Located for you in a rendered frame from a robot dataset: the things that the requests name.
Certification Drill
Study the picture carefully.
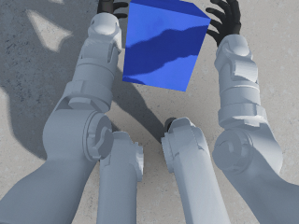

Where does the right robot upper arm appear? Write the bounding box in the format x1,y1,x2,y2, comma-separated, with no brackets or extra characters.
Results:
212,127,299,224

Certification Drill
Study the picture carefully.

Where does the robot left hand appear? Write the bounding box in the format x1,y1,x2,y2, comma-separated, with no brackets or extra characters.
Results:
96,0,129,19

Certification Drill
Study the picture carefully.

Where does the carton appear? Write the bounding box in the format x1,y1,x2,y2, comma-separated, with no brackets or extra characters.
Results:
122,0,211,91

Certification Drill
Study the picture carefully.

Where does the robot left thigh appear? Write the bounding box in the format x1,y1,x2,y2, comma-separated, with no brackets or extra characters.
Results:
96,139,144,224

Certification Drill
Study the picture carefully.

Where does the robot right hand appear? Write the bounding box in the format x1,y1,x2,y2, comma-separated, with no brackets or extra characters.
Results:
206,0,242,47

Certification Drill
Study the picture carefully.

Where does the left robot forearm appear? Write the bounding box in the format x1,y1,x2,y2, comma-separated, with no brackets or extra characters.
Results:
42,12,122,146

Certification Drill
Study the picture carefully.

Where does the left robot upper arm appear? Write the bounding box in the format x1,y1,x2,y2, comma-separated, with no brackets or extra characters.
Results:
0,109,114,224

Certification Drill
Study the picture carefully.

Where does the right robot forearm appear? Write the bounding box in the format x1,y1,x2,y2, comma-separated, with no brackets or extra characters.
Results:
214,34,277,141

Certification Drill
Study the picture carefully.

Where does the right robot shin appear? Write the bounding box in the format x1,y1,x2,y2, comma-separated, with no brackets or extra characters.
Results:
167,117,211,159

